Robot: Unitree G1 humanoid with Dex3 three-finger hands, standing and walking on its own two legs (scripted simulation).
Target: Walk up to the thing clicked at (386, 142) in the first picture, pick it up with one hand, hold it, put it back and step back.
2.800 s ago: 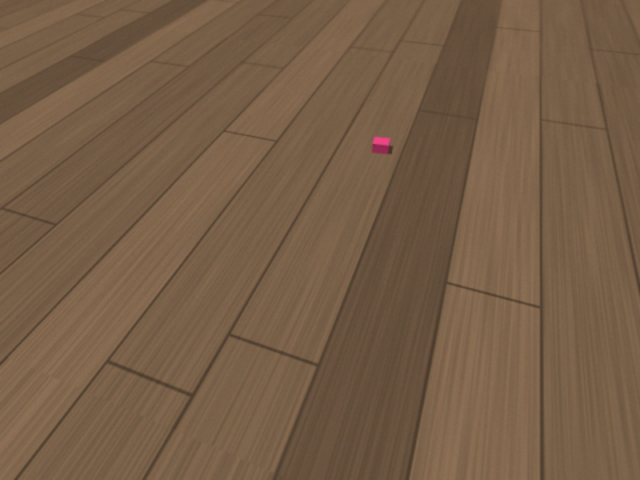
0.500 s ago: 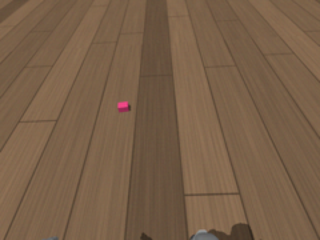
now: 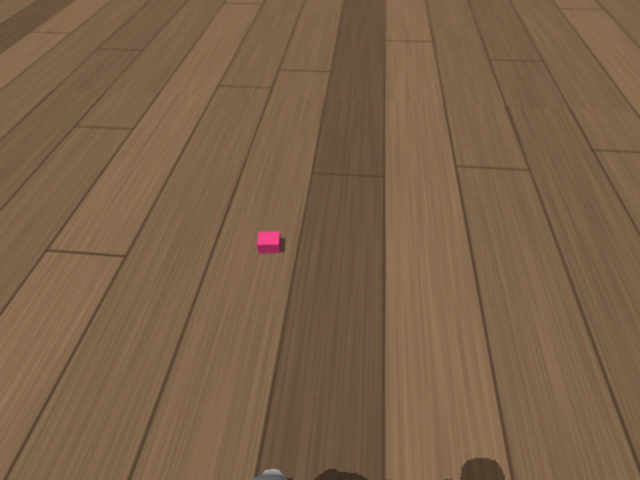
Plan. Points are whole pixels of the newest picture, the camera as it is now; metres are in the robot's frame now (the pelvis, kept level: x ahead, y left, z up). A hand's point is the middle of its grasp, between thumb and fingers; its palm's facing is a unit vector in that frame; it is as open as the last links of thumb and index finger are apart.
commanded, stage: walk up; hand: left
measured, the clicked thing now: (269, 242) +1.09 +0.28 -0.74
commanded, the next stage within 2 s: none
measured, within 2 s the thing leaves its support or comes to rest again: neither
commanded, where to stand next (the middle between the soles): +0.66 +0.03 m, yaw -1 degrees
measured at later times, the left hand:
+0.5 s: hand (179, 367) +0.32 +0.26 -0.13, palm faces -0.07 -0.91 -0.40, open 7.4 cm
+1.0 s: hand (164, 340) +0.37 +0.31 -0.15, palm faces +0.04 -0.93 -0.38, open 7.4 cm
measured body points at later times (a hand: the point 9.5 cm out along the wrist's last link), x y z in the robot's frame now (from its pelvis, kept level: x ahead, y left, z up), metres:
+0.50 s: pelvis +0.21 -0.01 -0.01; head +0.22 -0.04 +0.44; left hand +0.32 +0.31 -0.10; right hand +0.24 -0.33 -0.14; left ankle +0.13 +0.14 -0.72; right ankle +0.31 -0.12 -0.73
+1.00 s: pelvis +0.37 +0.02 +0.00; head +0.38 +0.04 +0.44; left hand +0.37 +0.36 -0.12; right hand +0.46 -0.30 -0.10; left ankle +0.46 +0.15 -0.73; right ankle +0.31 -0.12 -0.73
